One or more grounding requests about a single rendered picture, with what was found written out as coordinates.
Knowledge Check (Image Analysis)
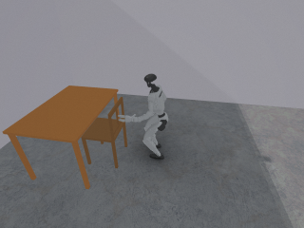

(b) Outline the chair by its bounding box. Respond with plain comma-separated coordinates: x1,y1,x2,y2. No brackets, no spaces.
81,97,127,169

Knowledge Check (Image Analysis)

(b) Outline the robot right upper arm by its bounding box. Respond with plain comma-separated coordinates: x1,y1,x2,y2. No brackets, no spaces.
156,85,167,102

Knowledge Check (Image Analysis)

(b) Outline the robot left shin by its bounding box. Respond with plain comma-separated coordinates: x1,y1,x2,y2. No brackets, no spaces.
142,138,160,156

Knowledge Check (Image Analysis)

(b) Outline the robot left hand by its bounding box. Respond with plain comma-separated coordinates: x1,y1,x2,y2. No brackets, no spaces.
118,114,136,123

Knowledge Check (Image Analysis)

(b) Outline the robot left upper arm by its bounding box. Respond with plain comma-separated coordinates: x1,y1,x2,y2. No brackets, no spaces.
146,93,156,116

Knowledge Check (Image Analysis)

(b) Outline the table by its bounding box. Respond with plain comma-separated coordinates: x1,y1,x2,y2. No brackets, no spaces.
3,85,120,189

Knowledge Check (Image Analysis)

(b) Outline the left robot forearm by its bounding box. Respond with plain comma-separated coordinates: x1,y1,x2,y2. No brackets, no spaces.
131,112,151,123

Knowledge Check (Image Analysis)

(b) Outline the humanoid robot torso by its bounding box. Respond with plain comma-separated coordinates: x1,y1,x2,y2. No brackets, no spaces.
149,89,169,124

